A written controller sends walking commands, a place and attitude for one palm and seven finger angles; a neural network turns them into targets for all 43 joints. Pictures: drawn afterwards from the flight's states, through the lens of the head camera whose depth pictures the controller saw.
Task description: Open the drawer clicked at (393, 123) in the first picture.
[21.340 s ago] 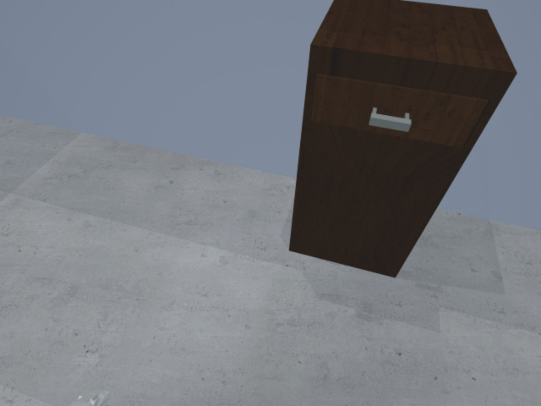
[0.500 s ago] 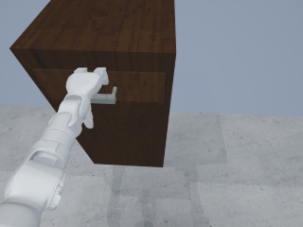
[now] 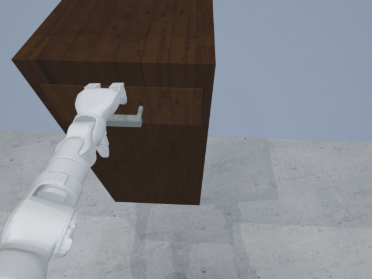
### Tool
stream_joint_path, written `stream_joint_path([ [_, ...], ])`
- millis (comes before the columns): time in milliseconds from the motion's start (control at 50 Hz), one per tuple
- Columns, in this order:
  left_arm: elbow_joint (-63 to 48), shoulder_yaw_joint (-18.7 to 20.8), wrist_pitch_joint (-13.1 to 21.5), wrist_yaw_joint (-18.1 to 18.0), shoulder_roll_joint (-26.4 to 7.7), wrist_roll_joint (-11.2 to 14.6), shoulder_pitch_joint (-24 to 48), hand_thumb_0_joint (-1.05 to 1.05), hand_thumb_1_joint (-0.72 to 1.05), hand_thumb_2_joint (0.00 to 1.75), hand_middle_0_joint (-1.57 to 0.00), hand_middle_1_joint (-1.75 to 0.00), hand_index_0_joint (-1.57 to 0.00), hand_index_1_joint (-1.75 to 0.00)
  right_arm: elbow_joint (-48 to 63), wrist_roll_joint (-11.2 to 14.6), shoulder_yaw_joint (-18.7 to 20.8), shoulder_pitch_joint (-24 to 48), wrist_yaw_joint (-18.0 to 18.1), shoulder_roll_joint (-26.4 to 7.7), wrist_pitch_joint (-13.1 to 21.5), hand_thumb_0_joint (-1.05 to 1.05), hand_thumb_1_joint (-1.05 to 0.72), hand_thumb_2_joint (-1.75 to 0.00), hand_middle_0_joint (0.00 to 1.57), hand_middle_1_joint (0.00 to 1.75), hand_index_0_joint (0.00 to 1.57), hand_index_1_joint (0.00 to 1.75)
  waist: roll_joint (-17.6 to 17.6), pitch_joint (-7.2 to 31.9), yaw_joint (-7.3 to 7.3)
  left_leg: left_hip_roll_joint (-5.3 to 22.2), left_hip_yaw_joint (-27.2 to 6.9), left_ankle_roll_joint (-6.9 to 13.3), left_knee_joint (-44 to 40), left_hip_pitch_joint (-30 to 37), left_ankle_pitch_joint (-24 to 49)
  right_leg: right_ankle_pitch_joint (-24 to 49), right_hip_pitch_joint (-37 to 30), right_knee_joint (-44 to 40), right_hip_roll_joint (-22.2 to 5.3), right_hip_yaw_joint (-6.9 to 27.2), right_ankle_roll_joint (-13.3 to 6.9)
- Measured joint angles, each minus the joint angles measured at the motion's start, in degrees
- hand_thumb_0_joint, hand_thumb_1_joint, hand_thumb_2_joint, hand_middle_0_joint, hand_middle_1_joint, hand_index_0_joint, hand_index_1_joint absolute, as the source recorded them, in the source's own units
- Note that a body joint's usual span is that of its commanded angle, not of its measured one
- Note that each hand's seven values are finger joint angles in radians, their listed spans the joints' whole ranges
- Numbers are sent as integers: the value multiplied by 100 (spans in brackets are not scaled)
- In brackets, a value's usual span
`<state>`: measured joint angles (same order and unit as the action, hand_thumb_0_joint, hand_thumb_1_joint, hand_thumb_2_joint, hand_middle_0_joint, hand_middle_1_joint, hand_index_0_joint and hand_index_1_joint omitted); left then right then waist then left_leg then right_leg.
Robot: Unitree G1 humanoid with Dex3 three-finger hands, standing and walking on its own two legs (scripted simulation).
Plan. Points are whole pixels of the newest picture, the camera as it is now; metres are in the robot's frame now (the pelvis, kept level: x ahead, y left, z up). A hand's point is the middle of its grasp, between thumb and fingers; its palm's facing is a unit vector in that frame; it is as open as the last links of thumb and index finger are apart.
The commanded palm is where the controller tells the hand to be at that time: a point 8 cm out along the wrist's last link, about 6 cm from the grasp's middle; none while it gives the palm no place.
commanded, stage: re-aim the fingers above the handle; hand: left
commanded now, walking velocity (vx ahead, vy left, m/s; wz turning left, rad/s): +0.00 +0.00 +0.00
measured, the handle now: (123, 114) +0.53 +0.16 +0.01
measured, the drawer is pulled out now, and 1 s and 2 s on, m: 0.00 0.00 0.00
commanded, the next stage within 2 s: lower the fingers behind the handle in 0.62 s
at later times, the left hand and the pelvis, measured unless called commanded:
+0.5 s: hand (108, 119) +0.47 +0.18 +0.06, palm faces -0.09 -0.02 -1.00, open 13.8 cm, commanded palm +0.45 +0.18 +0.13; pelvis +0.00 +0.00 +0.00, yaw +0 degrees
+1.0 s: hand (110, 125) +0.47 +0.18 +0.04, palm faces -0.14 -0.05 -0.99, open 13.8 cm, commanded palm +0.46 +0.19 +0.11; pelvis +0.00 +0.00 +0.00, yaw +0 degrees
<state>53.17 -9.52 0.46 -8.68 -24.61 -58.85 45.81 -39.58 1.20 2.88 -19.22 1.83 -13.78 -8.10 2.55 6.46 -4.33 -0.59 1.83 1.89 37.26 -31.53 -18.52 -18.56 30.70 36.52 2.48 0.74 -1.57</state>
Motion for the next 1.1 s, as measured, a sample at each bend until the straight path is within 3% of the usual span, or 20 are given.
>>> stream_joint_path([
  [80,-233,-151,407,58,144,45,-12,0,-49,30,-32,-121,-32,-121,-62,-24,57,-2,8,-82,40,0,-91,-90,20,30,21,30,-31,-30,-3,-20,-50,1,59,-14,-15,-23,-13,36,-20,-52,0],
  [140,-238,14,608,-164,220,-44,17,0,-49,30,-32,-120,-32,-121,-63,-42,56,89,-8,-125,63,0,-91,-90,20,30,21,30,-57,-30,-56,-16,-12,5,118,-88,-33,-39,87,121,-17,-17,2],
  [180,-130,219,599,-391,210,-142,70,0,-49,30,-32,-120,-32,-121,-50,-50,29,167,-15,-130,76,0,-91,-90,20,30,21,30,-75,-21,-102,-2,37,4,150,-157,-40,-42,185,180,-4,29,2],
  [240,159,426,299,-689,64,-296,215,0,-49,30,-32,-120,-32,-120,-8,-48,-14,250,-27,-113,91,0,-91,-90,20,30,20,30,-73,-14,-156,25,96,-3,178,-275,-36,-27,336,234,22,86,0],
  [280,214,432,293,-768,22,-321,254,0,-49,30,-34,-122,-33,-122,9,-45,-17,242,-43,-102,96,0,-91,-90,20,30,20,30,-44,-9,-126,37,114,-6,171,-324,-22,-5,391,227,34,104,-2],
  [380,414,368,-166,-518,36,-245,251,0,-49,30,-34,-122,-34,-123,-3,-5,-48,184,-51,-62,16,0,-91,-90,20,30,20,30,24,47,-92,47,121,-10,69,-235,13,34,308,127,45,116,-1],
  [440,429,322,-190,-250,-17,-97,177,0,-49,30,-33,-121,-34,-123,11,22,-65,122,-13,-31,8,0,-91,-90,20,30,21,30,22,40,-100,45,91,-16,0,-119,28,41,180,53,43,88,-11],
  [540,3,150,263,42,-28,-13,-18,0,-49,30,-33,-121,-33,-121,24,1,-17,22,43,-28,61,0,-91,-90,20,30,21,30,-18,5,-58,31,7,-27,-16,-20,24,28,34,-7,31,7,-28],
  [660,-288,178,637,-254,120,-94,-123,0,-49,30,-32,-120,-32,-121,-11,-37,53,97,-20,-102,89,0,-91,-90,20,30,21,30,-32,19,-10,16,4,-22,106,-87,-40,-40,99,118,16,0,-23],
  [780,193,431,163,-650,-11,-275,80,0,-49,30,-32,-120,-32,-120,5,-24,-15,279,-61,-85,99,0,-91,-90,20,30,20,30,-43,17,-59,29,63,-20,146,-217,-42,-42,268,200,27,56,-17],
  [880,470,235,-154,-350,-127,-155,213,0,-49,30,-32,-120,-32,-120,24,-2,-18,215,-67,-54,104,0,-91,-90,20,30,21,30,-33,-4,-45,29,18,-19,120,-261,-20,-12,277,130,27,13,-16],
  [940,365,123,50,-36,-102,-34,141,0,-49,30,-32,-120,-32,-120,2,-18,-9,137,-21,-51,92,0,-91,-90,20,30,21,30,-48,-5,-45,19,-22,-11,122,-250,-33,-23,237,97,18,-25,-11],
  [1000,157,157,473,113,-73,-18,18,0,-49,30,-32,-120,-32,-120,-10,-53,3,90,29,-55,94,0,-91,-90,20,30,21,30,-86,-1,-76,14,-36,-3,189,-289,-80,-62,260,140,14,-40,-5],
  [1100,-152,415,1007,-305,-10,-197,-173,0,-49,30,-32,-120,-32,-120,-8,-131,81,45,-7,-75,126,0,-91,-90,20,30,21,30,-104,93,-100,28,17,14,428,-535,-208,-163,518,365,26,6,12],
])
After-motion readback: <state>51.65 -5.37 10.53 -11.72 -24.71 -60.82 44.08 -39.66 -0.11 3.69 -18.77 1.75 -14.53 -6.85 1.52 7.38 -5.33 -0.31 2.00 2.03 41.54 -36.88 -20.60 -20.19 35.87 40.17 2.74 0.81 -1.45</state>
